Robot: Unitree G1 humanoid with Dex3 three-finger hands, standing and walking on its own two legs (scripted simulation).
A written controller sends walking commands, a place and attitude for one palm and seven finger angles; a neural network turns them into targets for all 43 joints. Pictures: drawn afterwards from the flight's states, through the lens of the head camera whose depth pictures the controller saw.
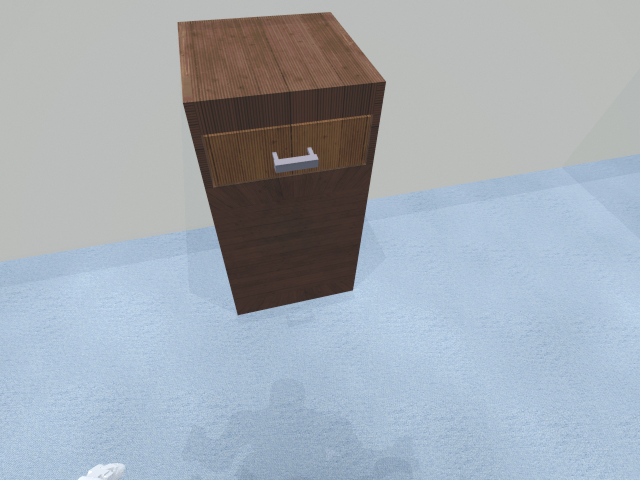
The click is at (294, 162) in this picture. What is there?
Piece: drawer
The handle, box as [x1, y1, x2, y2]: [272, 147, 318, 172]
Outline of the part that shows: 318,159 316,154 312,152 310,147 307,148 309,154 308,155 278,159 276,153 272,152 276,172 314,167 318,165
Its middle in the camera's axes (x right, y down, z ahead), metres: -0.07 -0.19 +0.92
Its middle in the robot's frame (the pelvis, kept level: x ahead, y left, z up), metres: +0.81 +0.11 -0.09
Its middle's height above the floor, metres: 0.68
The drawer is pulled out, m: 0.00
